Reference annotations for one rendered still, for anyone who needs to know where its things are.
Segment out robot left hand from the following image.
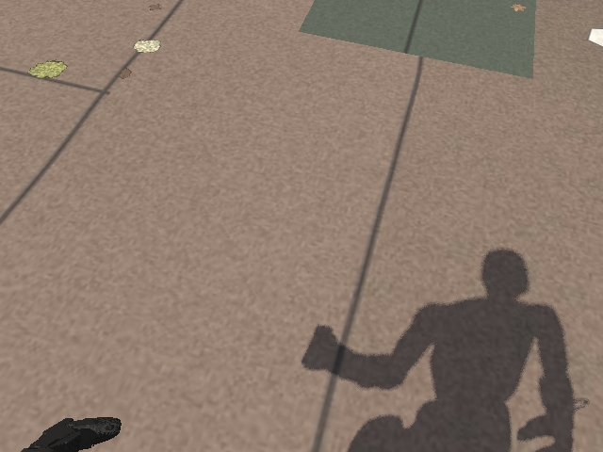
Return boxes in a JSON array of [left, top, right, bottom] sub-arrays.
[[21, 417, 122, 452]]

